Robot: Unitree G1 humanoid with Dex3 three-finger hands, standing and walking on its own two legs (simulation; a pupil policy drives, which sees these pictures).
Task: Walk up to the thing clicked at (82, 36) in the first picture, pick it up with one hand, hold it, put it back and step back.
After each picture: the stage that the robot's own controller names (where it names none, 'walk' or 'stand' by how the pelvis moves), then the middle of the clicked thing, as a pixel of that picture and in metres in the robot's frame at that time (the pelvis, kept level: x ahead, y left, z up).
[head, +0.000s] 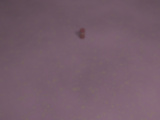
stand; (82, 33) +1.48 +0.02 -0.72
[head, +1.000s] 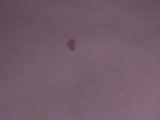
walk; (72, 44) +1.34 +0.23 -0.71
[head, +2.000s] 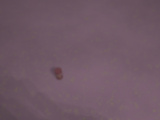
walk; (58, 73) +0.83 +0.28 -0.71
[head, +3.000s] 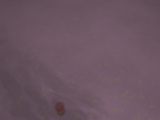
walk; (60, 109) +0.50 +0.19 -0.69
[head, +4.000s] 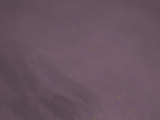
stand; out of the picture +0.33 +0.17 -0.71
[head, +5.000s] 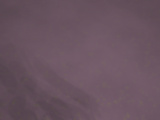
stand; out of the picture +0.32 +0.19 -0.73
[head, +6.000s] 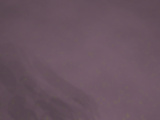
stand; out of the picture +0.31 +0.19 -0.73
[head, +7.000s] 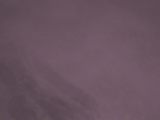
stand; out of the picture +0.31 +0.19 -0.73
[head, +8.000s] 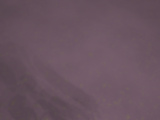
stand; out of the picture +0.30 +0.19 -0.73
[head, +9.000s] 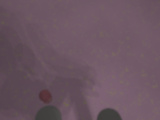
go down; (45, 96) +0.35 +0.18 -0.53
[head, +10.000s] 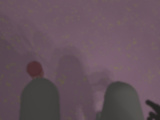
go down; (35, 71) +0.39 +0.22 -0.32
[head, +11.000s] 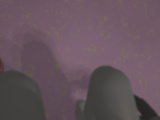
close in; out of the picture +0.37 +0.25 -0.23
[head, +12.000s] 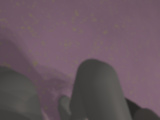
close; out of the picture +0.37 +0.26 -0.22
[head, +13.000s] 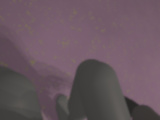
close; out of the picture +0.36 +0.26 -0.22
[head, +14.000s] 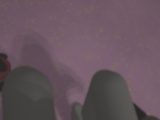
lift; out of the picture +0.32 +0.25 -0.16
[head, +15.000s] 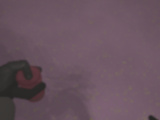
lift; (32, 85) +0.32 +0.17 +0.02
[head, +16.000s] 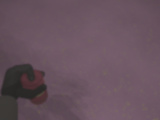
hold; (35, 87) +0.32 +0.17 +0.00
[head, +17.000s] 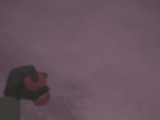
hold; (38, 89) +0.32 +0.17 +0.00
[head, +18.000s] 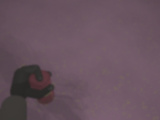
crouch; (42, 87) +0.33 +0.15 -0.01
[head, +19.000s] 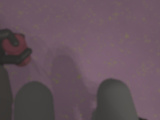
lower; (18, 51) +0.43 +0.20 -0.09
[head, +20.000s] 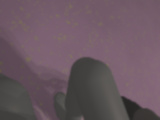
lower; out of the picture +0.40 +0.28 -0.22
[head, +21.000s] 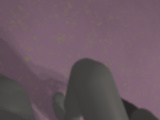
lower; out of the picture +0.40 +0.28 -0.23
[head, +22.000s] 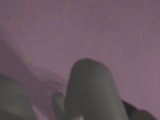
lower; out of the picture +0.40 +0.28 -0.22
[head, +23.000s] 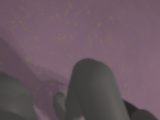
lower; out of the picture +0.39 +0.29 -0.22
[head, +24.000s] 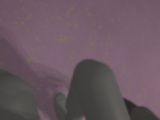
open; out of the picture +0.38 +0.27 -0.23
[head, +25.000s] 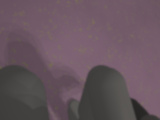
stand; out of the picture +0.39 +0.26 -0.23
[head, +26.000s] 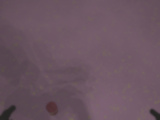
stand; (52, 108) +0.37 +0.18 -0.58
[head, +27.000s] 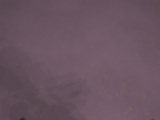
stand; out of the picture +0.37 +0.18 -0.66
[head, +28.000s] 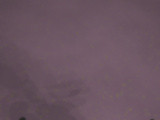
stand; out of the picture +0.35 +0.18 -0.67
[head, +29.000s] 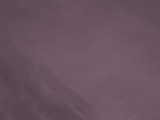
stand; out of the picture +0.39 +0.16 -0.72
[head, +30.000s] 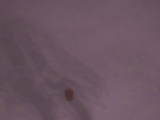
walk; (69, 95) +0.47 +0.12 -0.69
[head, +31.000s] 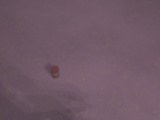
walk; (55, 72) +0.72 +0.19 -0.70
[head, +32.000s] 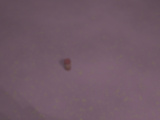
stand; (67, 64) +0.98 +0.19 -0.70
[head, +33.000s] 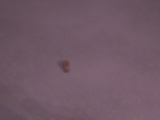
stand; (66, 66) +0.95 +0.18 -0.72
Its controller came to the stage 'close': yes
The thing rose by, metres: 0.71
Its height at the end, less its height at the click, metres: +0.00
